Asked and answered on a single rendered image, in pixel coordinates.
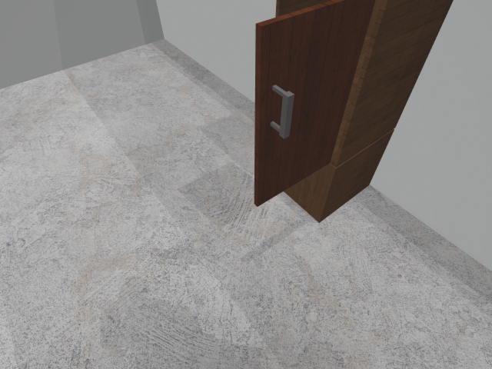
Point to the handle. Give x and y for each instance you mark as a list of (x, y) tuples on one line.
[(286, 112)]

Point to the cupboard door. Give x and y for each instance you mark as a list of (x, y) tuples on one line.
[(312, 53)]

